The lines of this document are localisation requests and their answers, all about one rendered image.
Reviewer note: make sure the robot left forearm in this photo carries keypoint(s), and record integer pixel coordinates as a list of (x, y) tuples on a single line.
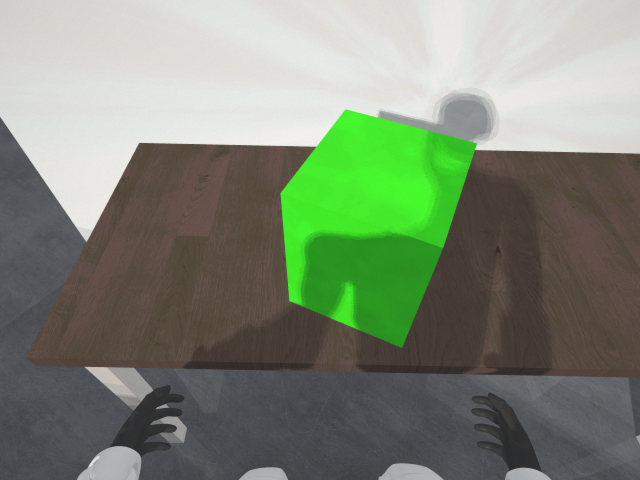
[(114, 463)]

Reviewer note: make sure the robot right hand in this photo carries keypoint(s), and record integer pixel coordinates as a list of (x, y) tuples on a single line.
[(517, 450)]

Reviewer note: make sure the carton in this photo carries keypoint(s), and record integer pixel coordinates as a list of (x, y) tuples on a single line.
[(365, 220)]

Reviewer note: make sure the table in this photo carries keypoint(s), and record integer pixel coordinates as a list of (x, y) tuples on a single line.
[(186, 269)]

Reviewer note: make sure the robot left hand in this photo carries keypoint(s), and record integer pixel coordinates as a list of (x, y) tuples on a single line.
[(137, 429)]

